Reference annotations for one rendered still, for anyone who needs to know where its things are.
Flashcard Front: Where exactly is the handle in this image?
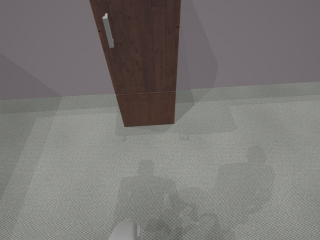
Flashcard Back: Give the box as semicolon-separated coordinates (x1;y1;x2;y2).
102;13;114;48

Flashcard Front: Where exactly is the cupboard door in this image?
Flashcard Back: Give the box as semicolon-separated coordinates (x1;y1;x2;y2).
93;0;177;94

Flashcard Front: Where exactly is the left robot thigh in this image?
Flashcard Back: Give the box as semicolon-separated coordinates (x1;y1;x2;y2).
108;220;141;240

